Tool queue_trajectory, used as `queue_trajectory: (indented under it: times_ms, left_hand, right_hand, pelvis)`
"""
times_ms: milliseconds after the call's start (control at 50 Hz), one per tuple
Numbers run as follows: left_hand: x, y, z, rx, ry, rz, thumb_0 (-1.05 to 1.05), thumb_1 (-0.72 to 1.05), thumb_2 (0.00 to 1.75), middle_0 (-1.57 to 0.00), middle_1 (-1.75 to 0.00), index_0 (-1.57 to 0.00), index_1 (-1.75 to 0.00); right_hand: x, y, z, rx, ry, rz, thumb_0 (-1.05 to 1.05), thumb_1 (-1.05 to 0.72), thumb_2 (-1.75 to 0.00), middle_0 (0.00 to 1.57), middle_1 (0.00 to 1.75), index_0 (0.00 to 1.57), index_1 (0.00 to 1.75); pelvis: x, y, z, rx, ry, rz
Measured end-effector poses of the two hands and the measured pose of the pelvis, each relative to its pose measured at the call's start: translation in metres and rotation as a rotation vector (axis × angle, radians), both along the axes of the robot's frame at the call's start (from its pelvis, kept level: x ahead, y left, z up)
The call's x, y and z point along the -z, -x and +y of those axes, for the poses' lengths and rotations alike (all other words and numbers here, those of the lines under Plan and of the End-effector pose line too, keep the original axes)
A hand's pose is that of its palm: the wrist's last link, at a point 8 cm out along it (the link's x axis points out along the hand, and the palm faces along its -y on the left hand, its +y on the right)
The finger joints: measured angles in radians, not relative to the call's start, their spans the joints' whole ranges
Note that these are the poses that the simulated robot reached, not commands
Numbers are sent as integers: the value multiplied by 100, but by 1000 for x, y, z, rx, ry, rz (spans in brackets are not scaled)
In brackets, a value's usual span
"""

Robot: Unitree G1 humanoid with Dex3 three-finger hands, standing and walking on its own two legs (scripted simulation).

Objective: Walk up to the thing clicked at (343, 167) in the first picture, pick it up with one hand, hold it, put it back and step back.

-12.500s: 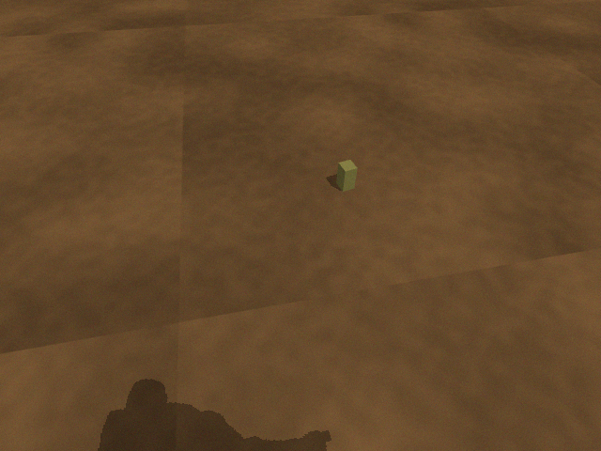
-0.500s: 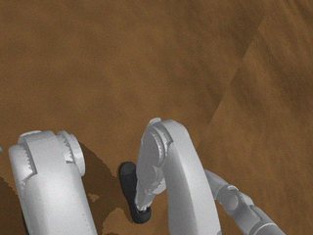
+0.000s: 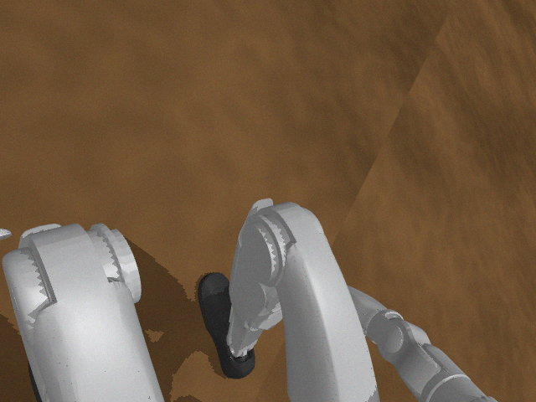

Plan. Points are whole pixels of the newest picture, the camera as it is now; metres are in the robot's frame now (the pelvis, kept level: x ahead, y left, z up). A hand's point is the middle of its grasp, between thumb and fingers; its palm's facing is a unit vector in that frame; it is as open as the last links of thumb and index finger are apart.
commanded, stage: close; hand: left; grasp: from the side
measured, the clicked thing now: out of the picture +0.41 +0.31 -0.21
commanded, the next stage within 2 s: settle in 1.58 s
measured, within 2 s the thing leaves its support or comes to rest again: neither
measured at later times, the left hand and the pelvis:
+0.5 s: hand out of the picture +0.40 +0.31 -0.17, palm faces +0.48 -0.88 +0.01, open 12.1 cm; pelvis +0.00 +0.00 +0.00, yaw +0 degrees
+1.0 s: hand out of the picture +0.41 +0.31 -0.17, palm faces +0.48 -0.88 +0.01, open 10.7 cm; pelvis +0.00 +0.00 +0.01, yaw -1 degrees
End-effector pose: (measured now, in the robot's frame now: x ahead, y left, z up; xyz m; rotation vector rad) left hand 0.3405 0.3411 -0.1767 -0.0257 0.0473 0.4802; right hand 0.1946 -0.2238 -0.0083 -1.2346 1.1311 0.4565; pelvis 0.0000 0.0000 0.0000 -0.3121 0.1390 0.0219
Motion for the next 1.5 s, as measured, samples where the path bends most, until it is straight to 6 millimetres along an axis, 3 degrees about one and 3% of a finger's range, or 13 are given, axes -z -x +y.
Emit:
queue_trajectory:
  times_ms: [540,1080,1500]
  left_hand:
    - [-4,-14,7,-26,-8,-8,-1,6,48,-40,-41,-39,-40]
    - [-3,-20,11,-30,-14,-23,1,-13,60,-63,-80,-62,-79]
    - [-1,-17,11,-37,5,-26,1,-25,75,-66,-87,-65,-84]
  right_hand:
    - [-2,10,-5,19,28,35,0,-86,-89,21,30,20,30]
    - [-6,13,-2,20,49,43,0,-86,-88,21,30,20,30]
    - [-7,3,7,0,45,22,0,-86,-88,21,30,20,30]
  pelvis:
    - [-4,0,0,4,4,8]
    - [-5,1,3,11,19,3]
    - [-6,1,5,13,26,6]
